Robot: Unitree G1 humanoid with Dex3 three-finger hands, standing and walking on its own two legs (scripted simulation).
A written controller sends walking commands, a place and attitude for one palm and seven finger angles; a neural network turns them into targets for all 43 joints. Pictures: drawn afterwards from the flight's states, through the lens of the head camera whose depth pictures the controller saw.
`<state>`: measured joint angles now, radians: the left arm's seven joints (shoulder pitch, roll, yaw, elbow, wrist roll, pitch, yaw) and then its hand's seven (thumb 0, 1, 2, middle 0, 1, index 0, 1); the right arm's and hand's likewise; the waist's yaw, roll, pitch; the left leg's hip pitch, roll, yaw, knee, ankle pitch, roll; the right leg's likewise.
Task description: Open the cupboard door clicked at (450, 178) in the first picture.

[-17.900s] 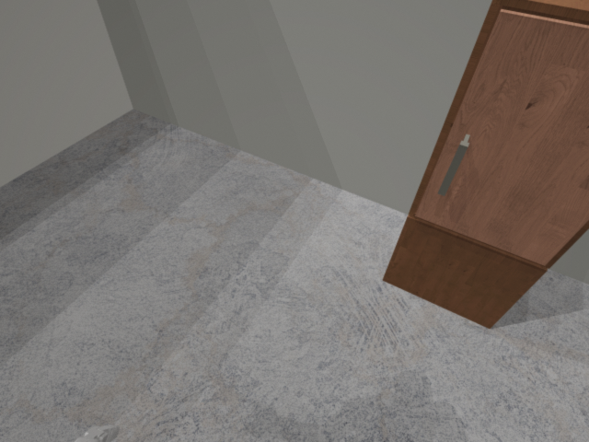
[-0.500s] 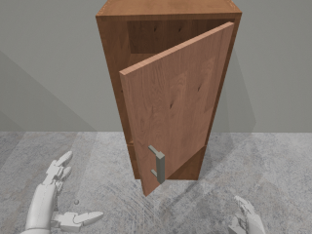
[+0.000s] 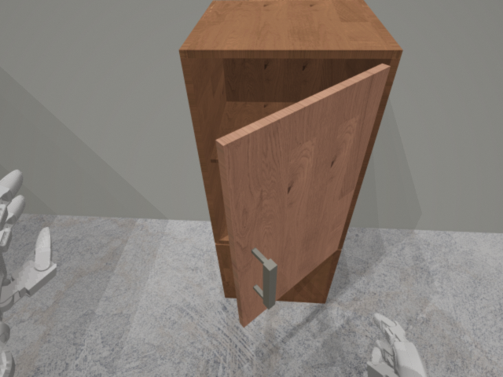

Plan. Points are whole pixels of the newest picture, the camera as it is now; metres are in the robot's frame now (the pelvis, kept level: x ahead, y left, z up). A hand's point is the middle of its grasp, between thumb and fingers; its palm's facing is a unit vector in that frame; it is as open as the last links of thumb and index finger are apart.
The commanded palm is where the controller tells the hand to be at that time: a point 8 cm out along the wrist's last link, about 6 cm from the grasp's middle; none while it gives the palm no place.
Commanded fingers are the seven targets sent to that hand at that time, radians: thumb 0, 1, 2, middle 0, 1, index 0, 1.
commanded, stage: draw the hand back to the body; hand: left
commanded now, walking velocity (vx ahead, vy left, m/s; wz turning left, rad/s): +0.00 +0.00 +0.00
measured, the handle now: (263, 279) +0.35 +0.03 -0.11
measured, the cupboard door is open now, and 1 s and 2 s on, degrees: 43 43 43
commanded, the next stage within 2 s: step back with the hand held close in 0.30 s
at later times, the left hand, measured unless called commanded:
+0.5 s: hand (64, 270) +0.18 +0.26 +0.16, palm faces +0.47 -0.78 -0.41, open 7.4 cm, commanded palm +0.13 +0.29 +0.18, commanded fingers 0.00 0.90 0.90 -0.20 -0.30 -0.20 -0.30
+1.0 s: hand (32, 314) +0.13 +0.27 +0.15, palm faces +0.38 -0.79 -0.48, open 7.4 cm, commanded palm +0.08 +0.31 +0.18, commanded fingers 0.00 0.90 0.90 -0.20 -0.30 -0.20 -0.30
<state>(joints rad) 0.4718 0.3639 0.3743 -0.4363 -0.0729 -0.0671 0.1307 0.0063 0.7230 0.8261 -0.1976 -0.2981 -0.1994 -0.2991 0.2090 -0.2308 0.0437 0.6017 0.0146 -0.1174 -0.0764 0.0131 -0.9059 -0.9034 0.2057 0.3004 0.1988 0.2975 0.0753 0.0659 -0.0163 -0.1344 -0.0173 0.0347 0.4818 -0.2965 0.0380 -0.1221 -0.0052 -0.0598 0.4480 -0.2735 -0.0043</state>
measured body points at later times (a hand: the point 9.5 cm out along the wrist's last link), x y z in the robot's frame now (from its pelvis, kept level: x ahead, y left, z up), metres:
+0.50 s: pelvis -0.01 -0.01 +0.00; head -0.02 -0.04 +0.45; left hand +0.15 +0.29 +0.18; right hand +0.18 -0.23 -0.08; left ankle -0.02 +0.09 -0.74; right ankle -0.02 -0.12 -0.74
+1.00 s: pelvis -0.07 +0.01 +0.00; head -0.05 +0.01 +0.45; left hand +0.11 +0.31 +0.17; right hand +0.12 -0.24 -0.07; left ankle -0.02 +0.09 -0.74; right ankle -0.02 -0.12 -0.74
